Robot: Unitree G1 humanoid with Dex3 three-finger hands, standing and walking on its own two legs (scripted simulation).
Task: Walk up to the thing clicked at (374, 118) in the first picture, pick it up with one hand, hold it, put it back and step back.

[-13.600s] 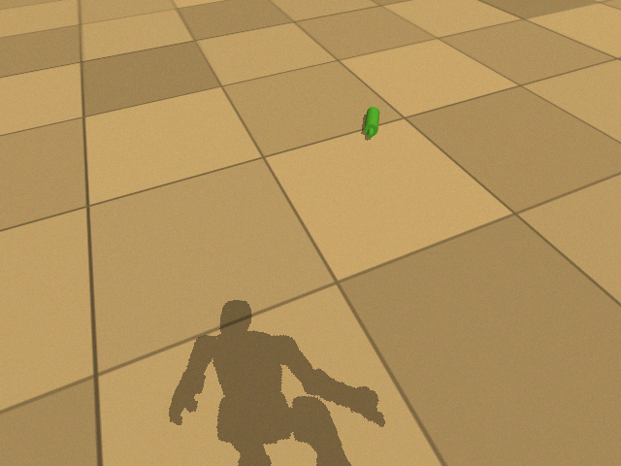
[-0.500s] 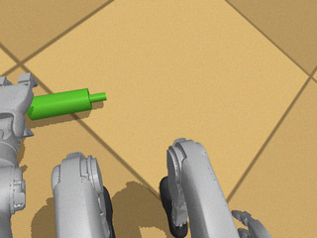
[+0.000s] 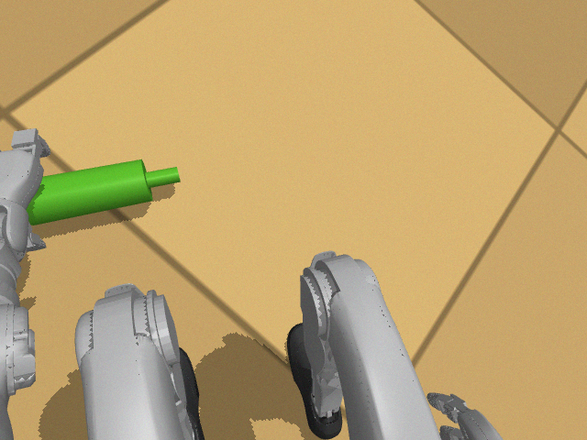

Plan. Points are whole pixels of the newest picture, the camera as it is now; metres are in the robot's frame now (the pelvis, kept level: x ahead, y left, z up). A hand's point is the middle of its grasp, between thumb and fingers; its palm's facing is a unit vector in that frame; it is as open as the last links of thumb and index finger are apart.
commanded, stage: rise first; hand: left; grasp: from above
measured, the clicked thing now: (107, 187) +0.51 +0.25 -0.30
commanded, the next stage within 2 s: approach in 1.36 s
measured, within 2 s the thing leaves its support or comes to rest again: neither
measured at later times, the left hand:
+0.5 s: hand (33, 202) +0.45 +0.31 -0.18, palm faces -0.44 -0.09 -0.90, open 14.1 cm
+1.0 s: hand (32, 201) +0.45 +0.31 -0.18, palm faces -0.42 -0.08 -0.90, open 14.1 cm
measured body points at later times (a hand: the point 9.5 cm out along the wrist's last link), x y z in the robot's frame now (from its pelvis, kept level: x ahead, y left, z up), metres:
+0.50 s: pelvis +0.00 +0.00 -0.01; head +0.25 +0.07 +0.36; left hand +0.47 +0.31 -0.13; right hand +0.05 -0.27 -0.11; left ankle +0.08 +0.13 -0.30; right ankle +0.09 -0.11 -0.30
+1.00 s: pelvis +0.00 +0.00 -0.01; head +0.24 +0.08 +0.36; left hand +0.47 +0.32 -0.13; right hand +0.05 -0.27 -0.11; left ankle +0.08 +0.13 -0.30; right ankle +0.09 -0.11 -0.30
